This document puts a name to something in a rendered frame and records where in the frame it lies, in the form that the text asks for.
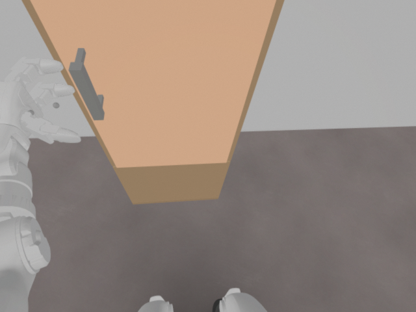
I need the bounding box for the left robot forearm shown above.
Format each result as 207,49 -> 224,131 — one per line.
0,123 -> 36,222

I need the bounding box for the robot left shin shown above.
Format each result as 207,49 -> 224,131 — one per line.
149,296 -> 164,302

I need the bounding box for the robot left upper arm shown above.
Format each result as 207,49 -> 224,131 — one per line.
0,216 -> 51,312

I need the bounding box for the robot shin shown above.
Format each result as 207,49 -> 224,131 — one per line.
225,288 -> 241,297
149,296 -> 164,302

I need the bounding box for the handle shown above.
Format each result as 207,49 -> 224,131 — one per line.
69,48 -> 105,120

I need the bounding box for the cupboard door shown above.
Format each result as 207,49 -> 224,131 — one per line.
30,0 -> 276,168

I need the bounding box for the robot right shin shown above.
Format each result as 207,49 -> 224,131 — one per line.
225,288 -> 241,297

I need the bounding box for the left robot hand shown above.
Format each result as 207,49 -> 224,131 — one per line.
0,57 -> 81,144

